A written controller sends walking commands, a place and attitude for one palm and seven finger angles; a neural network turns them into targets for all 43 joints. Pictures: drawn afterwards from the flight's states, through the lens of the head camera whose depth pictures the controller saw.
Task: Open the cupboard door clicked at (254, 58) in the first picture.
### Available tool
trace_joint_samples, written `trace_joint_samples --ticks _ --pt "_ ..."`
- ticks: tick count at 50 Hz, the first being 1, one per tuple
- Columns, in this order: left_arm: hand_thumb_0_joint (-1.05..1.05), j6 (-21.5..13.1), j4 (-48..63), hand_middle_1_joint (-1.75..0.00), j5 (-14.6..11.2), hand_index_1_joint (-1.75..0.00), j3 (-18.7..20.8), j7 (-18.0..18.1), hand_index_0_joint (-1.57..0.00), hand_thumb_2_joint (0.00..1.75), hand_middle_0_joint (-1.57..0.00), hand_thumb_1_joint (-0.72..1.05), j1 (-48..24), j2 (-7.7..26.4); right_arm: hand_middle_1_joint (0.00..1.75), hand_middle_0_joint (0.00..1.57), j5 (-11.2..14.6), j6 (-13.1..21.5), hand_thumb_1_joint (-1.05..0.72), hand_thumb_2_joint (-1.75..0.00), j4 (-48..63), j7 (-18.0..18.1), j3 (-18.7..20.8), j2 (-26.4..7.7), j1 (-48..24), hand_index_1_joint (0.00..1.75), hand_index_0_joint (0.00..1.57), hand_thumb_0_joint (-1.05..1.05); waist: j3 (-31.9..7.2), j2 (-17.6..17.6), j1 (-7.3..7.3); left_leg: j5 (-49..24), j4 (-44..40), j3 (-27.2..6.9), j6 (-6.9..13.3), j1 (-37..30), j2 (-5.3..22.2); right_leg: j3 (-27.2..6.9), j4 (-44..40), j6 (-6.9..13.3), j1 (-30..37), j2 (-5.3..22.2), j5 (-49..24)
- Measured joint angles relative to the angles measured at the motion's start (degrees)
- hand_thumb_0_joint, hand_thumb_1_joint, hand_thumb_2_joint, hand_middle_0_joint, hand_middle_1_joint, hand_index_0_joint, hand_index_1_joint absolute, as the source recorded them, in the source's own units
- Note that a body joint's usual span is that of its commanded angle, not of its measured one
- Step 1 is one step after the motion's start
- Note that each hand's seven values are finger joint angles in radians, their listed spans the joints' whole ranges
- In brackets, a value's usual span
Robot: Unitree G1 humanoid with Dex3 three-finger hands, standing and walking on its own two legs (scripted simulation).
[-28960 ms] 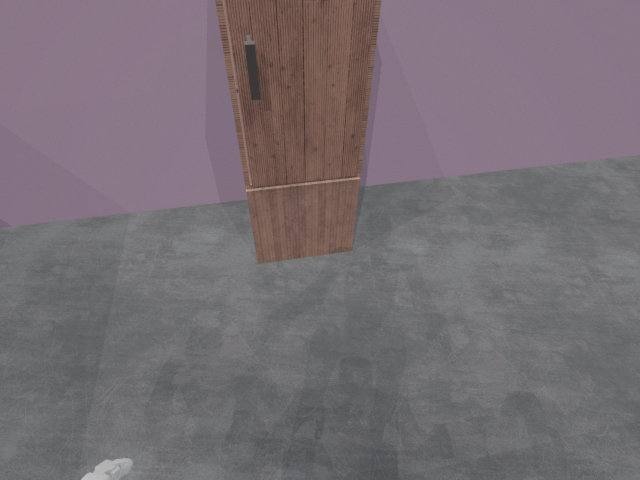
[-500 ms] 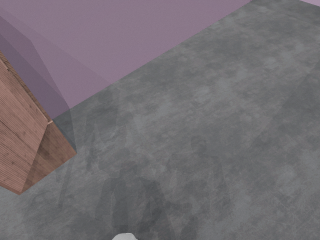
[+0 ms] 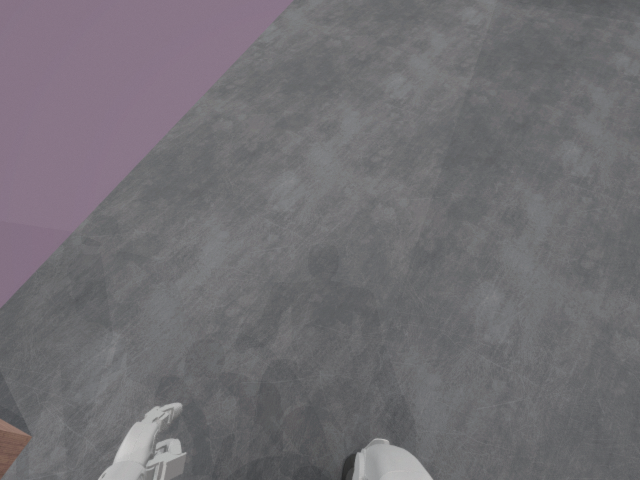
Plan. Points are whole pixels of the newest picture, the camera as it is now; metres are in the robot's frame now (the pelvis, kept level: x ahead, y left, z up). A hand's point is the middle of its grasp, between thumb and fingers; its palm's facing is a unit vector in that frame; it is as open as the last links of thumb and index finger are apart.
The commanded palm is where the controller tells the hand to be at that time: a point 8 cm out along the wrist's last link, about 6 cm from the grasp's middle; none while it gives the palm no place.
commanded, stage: walk to a spot facing it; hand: left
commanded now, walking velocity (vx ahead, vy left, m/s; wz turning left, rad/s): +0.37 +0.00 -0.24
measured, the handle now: out of the picture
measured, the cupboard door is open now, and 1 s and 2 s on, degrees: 47 47 47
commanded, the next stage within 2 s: turn to face it in 0.84 s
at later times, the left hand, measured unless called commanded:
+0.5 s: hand (216, 451) +0.17 +0.15 -0.15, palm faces +0.03 -0.99 -0.17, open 7.3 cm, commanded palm none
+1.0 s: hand (276, 188) +0.65 +0.10 -0.14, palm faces -0.22 -0.94 -0.25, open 7.3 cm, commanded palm none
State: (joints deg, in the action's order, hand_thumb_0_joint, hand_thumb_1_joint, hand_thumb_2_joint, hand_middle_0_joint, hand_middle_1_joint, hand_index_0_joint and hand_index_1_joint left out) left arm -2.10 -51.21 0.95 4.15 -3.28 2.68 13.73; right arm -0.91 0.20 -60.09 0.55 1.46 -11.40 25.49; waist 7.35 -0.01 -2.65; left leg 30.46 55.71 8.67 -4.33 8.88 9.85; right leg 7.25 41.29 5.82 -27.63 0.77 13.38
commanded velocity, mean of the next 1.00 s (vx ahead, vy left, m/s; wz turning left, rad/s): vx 0.32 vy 0.00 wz -0.07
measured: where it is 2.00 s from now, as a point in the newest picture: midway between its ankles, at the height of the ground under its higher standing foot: (370, 319)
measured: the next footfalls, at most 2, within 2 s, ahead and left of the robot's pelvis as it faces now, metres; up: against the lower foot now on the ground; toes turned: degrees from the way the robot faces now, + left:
left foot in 0.54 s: +0.41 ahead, +0.09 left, +0.00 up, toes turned +2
right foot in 1.00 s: +0.60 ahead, -0.19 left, +0.00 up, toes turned -17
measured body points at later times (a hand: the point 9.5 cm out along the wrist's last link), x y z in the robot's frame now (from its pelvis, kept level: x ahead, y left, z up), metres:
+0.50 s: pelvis +0.24 -0.01 +0.02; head +0.27 -0.01 +0.47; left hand +0.17 +0.21 -0.13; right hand +0.37 -0.24 -0.12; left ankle +0.36 +0.10 -0.69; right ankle +0.08 -0.07 -0.71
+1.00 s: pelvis +0.49 -0.07 +0.01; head +0.52 -0.09 +0.46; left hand +0.66 +0.15 -0.12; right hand +0.33 -0.25 -0.14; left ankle +0.38 +0.09 -0.71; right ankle +0.56 -0.18 -0.71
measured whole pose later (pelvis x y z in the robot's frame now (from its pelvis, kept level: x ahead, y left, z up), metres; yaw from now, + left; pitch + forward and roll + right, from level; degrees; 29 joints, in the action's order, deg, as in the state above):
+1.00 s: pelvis +0.49 -0.07 +0.01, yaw -11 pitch +1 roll +2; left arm -2.5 -56.8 1.5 3.7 -1.8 5.6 12.7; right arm -1.5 2.7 -65.7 0.7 1.5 -8.2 28.1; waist 3.6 0.0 -3.5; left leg 25.7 28.4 11.5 -2.7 0.7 4.5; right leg 6.2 33.6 3.4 -25.2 3.5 7.8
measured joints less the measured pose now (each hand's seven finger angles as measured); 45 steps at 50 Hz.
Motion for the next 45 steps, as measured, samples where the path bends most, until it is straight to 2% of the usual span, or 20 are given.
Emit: trace_joint_samples --ticks 1,3,5,7,10,15,20,24,26,27,28,29,31,33,35,38,41,45 --pt "0.01 -0.26 -0.12 -0.30 -0.34 -0.29 -0.17 0.52 -0.20 0.90 -0.20 0.91 0.16 -0.34 0.30 0.20 0.23 -0.40 -0.91 -0.90 -0.24 -0.06 0.22 -0.18 -1.43 0.29 0.20 0.01 0.63 0.14 -0.27 -1.48 8.55 -2.75 0.72 4.29 -0.71 -0.01 -0.14 0.21 1.39 -0.55 1.41" --pt "0.01 -0.17 -0.80 -0.30 -0.60 -0.29 -0.63 1.36 -0.20 0.90 -0.20 0.91 1.32 -1.13 0.30 0.20 0.17 -0.53 -0.91 -0.90 0.21 -0.05 0.76 -0.40 -4.40 0.29 0.20 0.02 0.79 0.27 -0.56 -6.05 16.46 -5.10 1.21 11.68 -1.31 -0.30 -3.66 0.16 4.91 -1.68 2.02" --pt "0.00 -0.11 -1.89 -0.30 -0.48 -0.29 -1.07 1.92 -0.20 0.90 -0.20 0.91 3.08 -2.01 0.30 0.20 -0.24 -0.28 -0.91 -0.90 1.44 -0.04 1.07 -0.43 -7.33 0.29 0.20 0.02 0.19 0.14 -0.66 -9.73 15.68 -5.55 1.16 17.26 -1.20 -0.93 -8.63 0.02 8.43 -2.62 0.57" --pt "0.00 -0.49 -3.10 -0.30 -0.50 -0.29 -1.05 2.35 -0.20 0.90 -0.20 0.92 5.04 -2.93 0.30 0.20 -0.56 0.05 -0.91 -0.90 2.91 -0.19 1.23 -0.25 -9.82 0.29 0.20 0.01 -0.81 -0.11 -0.48 -12.23 11.49 -5.61 0.97 21.23 -1.17 -1.77 -13.08 0.54 11.52 -3.33 -0.38" --pt "-0.01 -1.42 -4.62 -0.30 -0.58 -0.29 -0.36 2.85 -0.20 0.90 -0.20 0.95 7.63 -2.68 0.30 0.20 -0.75 0.43 -0.91 -0.90 4.34 -0.61 1.43 0.23 -12.47 0.29 0.19 0.01 -2.63 -0.06 0.53 -16.10 5.00 -6.03 0.77 24.66 -1.39 -2.74 -18.08 0.95 15.74 -4.31 -0.80" --pt "-0.01 -2.46 -7.52 -0.30 -0.62 -0.29 -1.04 2.88 -0.20 0.90 -0.20 0.94 12.71 -3.25 0.30 0.20 -0.63 0.26 -0.91 -0.90 4.53 -1.23 1.50 0.72 -16.00 0.29 0.19 0.01 -4.74 0.98 2.29 -20.40 -1.91 -6.13 0.77 26.17 -2.29 -3.82 -23.29 0.81 22.82 -5.76 0.73" --pt "0.00 -2.83 -10.43 -0.30 -0.42 -0.29 -2.03 3.32 -0.20 0.90 -0.20 0.93 18.10 -4.60 0.30 0.20 -0.36 0.01 -0.91 -0.90 4.07 -1.97 1.33 1.34 -19.23 0.29 0.19 0.01 -5.21 0.68 4.42 -20.59 -7.96 -4.71 1.65 24.71 -3.83 -5.09 -25.79 0.27 29.12 -5.94 4.04" --pt "0.00 -2.59 -12.82 -0.30 -0.15 -0.29 -2.44 3.59 -0.20 0.90 -0.20 0.92 22.00 -5.34 0.30 0.20 -0.29 0.37 -0.91 -0.90 4.12 -2.25 1.02 1.98 -21.64 0.29 0.20 0.01 -4.53 -0.84 5.76 -18.01 -14.40 -3.00 3.32 21.60 -5.98 -6.10 -25.49 -0.76 33.18 -4.79 8.14" --pt "0.01 -2.34 -14.14 -0.30 -0.18 -0.29 -2.47 3.55 -0.20 0.90 -0.20 0.91 23.63 -5.58 0.30 0.20 -0.46 1.34 -0.91 -0.90 4.37 -1.97 0.78 2.20 -22.17 0.29 0.20 0.01 -4.01 -1.71 5.52 -18.17 -19.38 -1.52 4.86 18.16 -7.85 -6.07 -21.34 -1.45 33.72 -3.75 11.58" --pt "0.01 -2.14 -14.70 -0.30 -0.31 -0.29 -2.44 3.46 -0.20 0.90 -0.20 0.91 24.62 -5.95 0.30 0.20 -0.68 2.06 -0.91 -0.90 4.63 -1.80 0.59 2.01 -21.97 0.29 0.20 0.01 -4.09 -1.30 5.28 -19.57 -21.89 -1.35 6.28 15.73 -8.11 -5.85 -15.67 -1.86 32.21 -3.78 13.42" --pt "0.01 -1.79 -15.10 -0.30 -0.58 -0.29 -2.46 3.27 -0.20 0.90 -0.20 0.91 25.17 -6.29 0.30 0.20 -1.05 2.88 -0.91 -0.90 4.88 -1.54 0.59 1.82 -21.67 0.29 0.20 0.01 -4.16 -0.77 4.87 -21.69 -21.34 -1.24 7.52 15.25 -7.73 -5.26 -5.61 -2.43 28.27 -3.75 13.26" --pt "0.01 -1.37 -15.42 -0.30 -0.81 -0.29 -2.52 3.10 -0.20 0.90 -0.20 0.91 24.93 -6.23 0.30 0.20 -1.12 3.42 -0.91 -0.90 5.00 -1.15 0.59 1.95 -21.17 0.29 0.20 0.01 -3.77 -1.13 4.61 -20.01 -19.04 -0.70 8.05 14.97 -7.83 -5.64 6.48 -2.66 23.52 -3.25 13.15" --pt "0.01 -0.55 -15.27 -0.30 -0.62 -0.29 -2.23 3.02 -0.20 0.90 -0.20 0.91 23.32 -5.73 0.30 0.20 -0.93 3.84 -0.91 -0.90 4.66 -0.69 0.54 2.16 -18.95 0.29 0.20 0.01 -3.41 -1.93 4.41 -15.82 -18.12 0.14 8.09 12.53 -8.33 -6.34 25.00 -2.91 14.35 -2.04 12.22" --pt "0.01 0.08 -14.02 -0.30 -0.05 -0.29 -1.61 2.70 -0.20 0.90 -0.20 0.91 20.42 -5.02 0.30 0.20 -0.84 3.91 -0.91 -0.90 3.41 -0.13 0.68 2.33 -15.78 0.29 0.20 0.01 -3.51 -2.16 4.31 -14.81 -20.79 0.09 7.35 9.46 -8.87 -6.11 32.25 -3.39 6.38 -0.07 8.52" --pt "0.01 0.42 -11.83 -0.30 0.40 -0.29 -1.14 2.23 -0.20 0.90 -0.20 0.91 17.19 -4.51 0.30 0.20 -0.79 3.85 -0.91 -0.90 1.34 0.39 0.73 2.51 -12.61 0.29 0.20 0.01 -3.52 -2.08 4.49 -15.37 -24.59 -0.05 7.02 6.24 -9.31 -6.20 31.51 -4.09 0.05 2.25 4.91" --pt "0.01 0.53 -8.74 -0.30 0.47 -0.29 -0.76 1.74 -0.20 0.90 -0.20 0.91 12.91 -4.36 0.30 0.20 -0.62 3.47 -0.92 -0.90 -1.57 0.39 0.63 2.54 -8.14 0.29 0.20 0.01 -3.80 -1.41 4.50 -15.88 -30.13 0.01 6.87 1.48 -9.43 -6.28 22.90 -4.99 -5.76 4.98 0.37" --pt "0.01 0.79 -7.17 -0.30 0.42 -0.29 -0.29 1.63 -0.20 0.90 -0.20 0.93 9.68 -3.58 0.30 0.20 -0.53 3.07 -0.92 -0.90 -3.37 0.08 0.59 2.62 -4.43 0.29 0.20 0.01 -4.22 -0.66 3.47 -15.28 -33.93 0.55 6.06 -2.74 -9.03 -5.36 11.77 -5.38 -7.29 6.28 -4.10" --pt "0.01 1.22 -6.47 -0.30 0.30 -0.29 -0.01 1.30 -0.20 0.90 -0.19 0.93 6.28 -2.15 0.30 0.20 -0.79 2.90 -0.91 -0.90 -4.40 0.01 0.52 2.75 -0.81 0.29 0.20 0.01 -4.32 -0.29 1.21 -12.56 -36.01 2.05 4.24 -7.33 -8.19 -3.61 1.25 -4.87 -5.58 5.68 -7.05"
